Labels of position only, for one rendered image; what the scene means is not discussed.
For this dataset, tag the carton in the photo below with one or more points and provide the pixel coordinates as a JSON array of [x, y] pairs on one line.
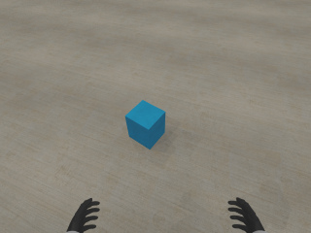
[[145, 124]]

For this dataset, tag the right robot hand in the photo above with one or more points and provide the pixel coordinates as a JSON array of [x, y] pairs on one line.
[[249, 217]]

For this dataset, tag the left robot hand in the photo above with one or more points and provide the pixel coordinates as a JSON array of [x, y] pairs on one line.
[[80, 218]]

